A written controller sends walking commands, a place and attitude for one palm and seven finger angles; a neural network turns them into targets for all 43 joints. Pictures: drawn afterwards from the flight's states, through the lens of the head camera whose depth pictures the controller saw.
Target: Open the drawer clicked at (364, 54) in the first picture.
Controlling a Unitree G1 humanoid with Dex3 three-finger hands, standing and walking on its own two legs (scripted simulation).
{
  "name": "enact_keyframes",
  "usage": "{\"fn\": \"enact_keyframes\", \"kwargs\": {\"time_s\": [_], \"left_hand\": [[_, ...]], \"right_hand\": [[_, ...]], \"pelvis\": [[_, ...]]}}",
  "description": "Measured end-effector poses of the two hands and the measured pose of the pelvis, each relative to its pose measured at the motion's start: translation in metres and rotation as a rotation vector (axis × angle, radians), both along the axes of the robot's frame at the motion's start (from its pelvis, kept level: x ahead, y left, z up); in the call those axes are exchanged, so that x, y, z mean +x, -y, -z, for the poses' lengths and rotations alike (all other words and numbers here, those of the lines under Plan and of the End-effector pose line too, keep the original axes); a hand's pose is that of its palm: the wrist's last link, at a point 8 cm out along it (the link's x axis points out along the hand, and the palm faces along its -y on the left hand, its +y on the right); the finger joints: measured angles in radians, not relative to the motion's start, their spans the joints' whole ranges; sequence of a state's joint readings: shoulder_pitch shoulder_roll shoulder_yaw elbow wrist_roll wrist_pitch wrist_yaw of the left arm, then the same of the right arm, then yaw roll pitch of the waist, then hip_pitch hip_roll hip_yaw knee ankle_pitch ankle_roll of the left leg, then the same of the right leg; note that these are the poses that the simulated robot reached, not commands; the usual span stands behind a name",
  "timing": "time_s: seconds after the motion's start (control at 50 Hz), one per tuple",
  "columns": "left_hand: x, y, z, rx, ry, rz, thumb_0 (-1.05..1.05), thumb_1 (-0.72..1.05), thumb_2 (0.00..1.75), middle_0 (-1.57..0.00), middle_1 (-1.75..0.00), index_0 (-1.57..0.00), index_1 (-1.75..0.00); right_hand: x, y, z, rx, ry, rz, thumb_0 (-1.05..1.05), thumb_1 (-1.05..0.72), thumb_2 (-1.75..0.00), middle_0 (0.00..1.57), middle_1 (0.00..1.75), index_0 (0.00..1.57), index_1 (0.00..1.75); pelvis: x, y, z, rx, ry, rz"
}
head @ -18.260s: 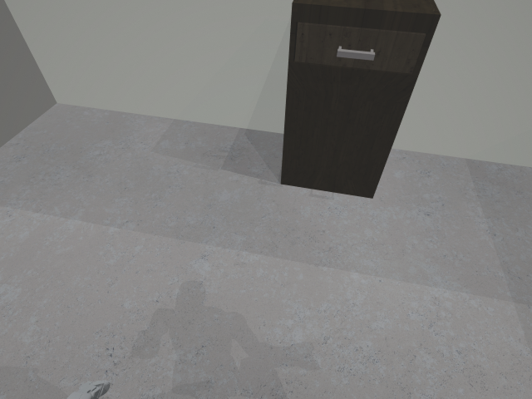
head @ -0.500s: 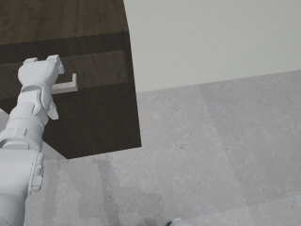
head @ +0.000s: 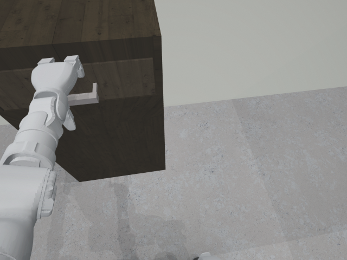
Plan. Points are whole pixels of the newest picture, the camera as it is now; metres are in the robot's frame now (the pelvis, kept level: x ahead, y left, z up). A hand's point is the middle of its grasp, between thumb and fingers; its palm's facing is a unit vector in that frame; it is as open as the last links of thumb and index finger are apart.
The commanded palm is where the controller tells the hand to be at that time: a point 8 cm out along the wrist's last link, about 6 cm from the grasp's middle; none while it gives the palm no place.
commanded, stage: move the hooked fingers above the handle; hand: left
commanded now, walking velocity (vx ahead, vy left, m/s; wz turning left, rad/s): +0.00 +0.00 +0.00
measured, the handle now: (72, 94) +0.55 +0.24 +0.01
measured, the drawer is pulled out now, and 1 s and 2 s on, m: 0.00 0.00 0.00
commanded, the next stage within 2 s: lower the fingers behind the handle in 0.44 s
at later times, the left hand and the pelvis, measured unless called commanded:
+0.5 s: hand (63, 96) +0.50 +0.23 +0.07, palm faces -0.04 +0.01 -1.00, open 13.8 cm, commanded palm +0.48 +0.23 +0.12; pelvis +0.00 +0.00 +0.00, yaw +0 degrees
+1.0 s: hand (71, 107) +0.49 +0.23 +0.03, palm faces -0.07 -0.01 -1.00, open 13.8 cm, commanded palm +0.47 +0.23 +0.09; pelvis +0.00 -0.01 +0.00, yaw +1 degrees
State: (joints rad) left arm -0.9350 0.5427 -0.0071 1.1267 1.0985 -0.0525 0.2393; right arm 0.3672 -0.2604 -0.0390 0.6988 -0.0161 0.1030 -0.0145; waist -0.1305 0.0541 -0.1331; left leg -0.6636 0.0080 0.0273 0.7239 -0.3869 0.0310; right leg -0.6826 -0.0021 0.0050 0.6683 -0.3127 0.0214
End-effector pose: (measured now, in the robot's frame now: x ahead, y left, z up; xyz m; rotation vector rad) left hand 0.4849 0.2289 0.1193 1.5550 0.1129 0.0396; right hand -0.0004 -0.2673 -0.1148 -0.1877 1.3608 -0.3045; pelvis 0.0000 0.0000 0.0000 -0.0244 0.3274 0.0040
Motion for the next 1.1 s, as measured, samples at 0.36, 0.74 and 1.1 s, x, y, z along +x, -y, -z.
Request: {"fn": "enact_keyframes", "kwargs": {"time_s": [0.36, 0.74, 1.1], "left_hand": [[-0.011, 0.001, -0.004, -0.014, 0.035, 0.052, 0.00, -0.48, 0.30, -0.32, -1.20, -0.32, -1.20], [-0.010, 0.009, 0.011, -0.001, -0.036, 0.037, 0.00, -0.48, 0.30, -0.32, -1.20, -0.32, -1.20], [-0.014, 0.005, 0.034, -0.001, -0.018, 0.010, 0.00, -0.48, 0.30, -0.32, -1.20, -0.32, -1.20]], "right_hand": [[-0.008, 0.006, -0.003, -0.015, -0.032, -0.010, 0.00, -0.91, -0.90, 0.20, 0.30, 0.21, 0.30], [-0.004, 0.015, -0.001, -0.023, -0.003, -0.002, 0.00, -0.91, -0.90, 0.20, 0.30, 0.21, 0.30], [-0.007, 0.018, 0.004, -0.027, -0.033, -0.006, 0.00, -0.91, -0.90, 0.20, 0.30, 0.21, 0.30]], "pelvis": [[-0.002, 0.002, 0.000, -0.003, 0.013, -0.016], [-0.003, 0.012, 0.000, 0.006, 0.007, -0.005], [-0.002, 0.012, 0.005, 0.001, -0.024, -0.009]]}}
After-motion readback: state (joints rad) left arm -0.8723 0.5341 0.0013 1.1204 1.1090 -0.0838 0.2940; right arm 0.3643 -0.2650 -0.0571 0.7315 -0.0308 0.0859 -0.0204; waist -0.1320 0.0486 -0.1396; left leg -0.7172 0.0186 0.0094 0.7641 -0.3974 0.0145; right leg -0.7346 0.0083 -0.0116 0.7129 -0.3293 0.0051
